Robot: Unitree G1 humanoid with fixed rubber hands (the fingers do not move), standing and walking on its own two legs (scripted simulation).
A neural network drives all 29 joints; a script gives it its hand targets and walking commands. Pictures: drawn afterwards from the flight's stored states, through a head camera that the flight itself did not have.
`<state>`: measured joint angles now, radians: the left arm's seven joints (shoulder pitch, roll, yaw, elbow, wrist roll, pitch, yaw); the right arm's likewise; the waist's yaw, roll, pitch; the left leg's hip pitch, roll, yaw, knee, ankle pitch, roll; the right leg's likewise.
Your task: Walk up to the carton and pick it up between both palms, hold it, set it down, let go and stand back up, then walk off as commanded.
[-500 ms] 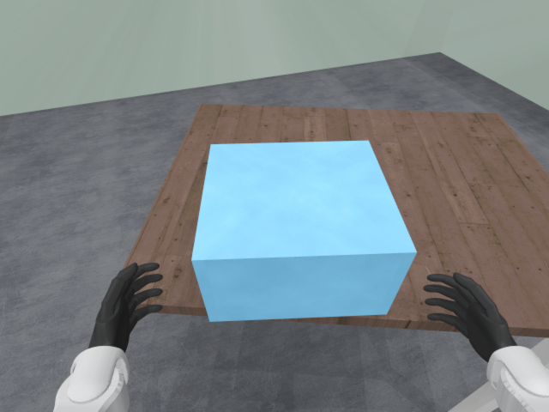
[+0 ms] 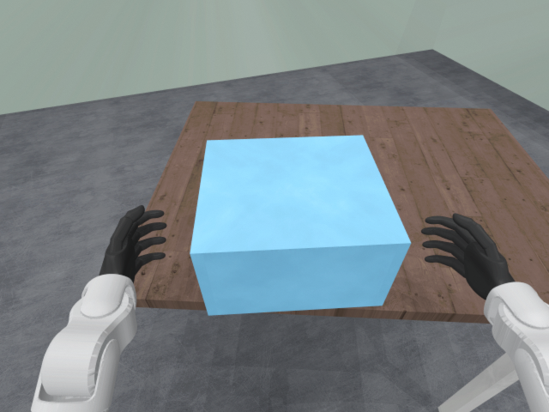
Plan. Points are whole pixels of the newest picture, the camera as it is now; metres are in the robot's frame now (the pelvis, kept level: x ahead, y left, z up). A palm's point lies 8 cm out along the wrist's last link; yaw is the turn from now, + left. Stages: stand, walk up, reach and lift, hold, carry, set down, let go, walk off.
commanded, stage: reach and lift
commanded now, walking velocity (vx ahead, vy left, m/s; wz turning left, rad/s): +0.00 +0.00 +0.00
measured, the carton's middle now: (290, 219) +0.42 +0.00 +0.06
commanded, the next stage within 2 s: none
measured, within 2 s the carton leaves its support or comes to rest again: neither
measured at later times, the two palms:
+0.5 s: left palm (115, 225) +0.32 +0.23 +0.16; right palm (480, 217) +0.36 -0.25 +0.14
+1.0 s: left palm (116, 174) +0.40 +0.25 +0.18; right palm (457, 158) +0.45 -0.24 +0.18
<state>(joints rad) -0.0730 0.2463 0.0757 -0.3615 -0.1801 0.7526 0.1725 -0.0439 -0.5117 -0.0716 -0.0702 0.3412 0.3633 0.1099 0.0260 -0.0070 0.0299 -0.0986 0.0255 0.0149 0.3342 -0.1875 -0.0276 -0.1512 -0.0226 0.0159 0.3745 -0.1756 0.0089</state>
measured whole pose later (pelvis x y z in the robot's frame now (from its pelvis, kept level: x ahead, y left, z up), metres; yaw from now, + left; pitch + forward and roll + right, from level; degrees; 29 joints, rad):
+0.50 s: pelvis +0.01 +0.00 +0.00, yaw +0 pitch -1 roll +0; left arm -0.30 0.28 0.13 -0.24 -0.18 0.82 0.14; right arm -0.35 -0.58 -0.07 0.22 0.42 0.39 0.11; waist 0.05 -0.01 0.03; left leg -0.10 0.03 0.02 0.33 -0.20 -0.03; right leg -0.16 -0.02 0.02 0.37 -0.19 0.01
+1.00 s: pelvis +0.02 +0.00 +0.00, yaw +0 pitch +4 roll +0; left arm -0.70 0.35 0.13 0.25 -0.21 0.76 0.14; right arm -0.76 -0.59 -0.07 0.61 0.42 0.40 0.14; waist 0.08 -0.01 -0.02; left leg -0.20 0.03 0.02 0.33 -0.20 -0.03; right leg -0.25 -0.02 0.02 0.36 -0.18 0.01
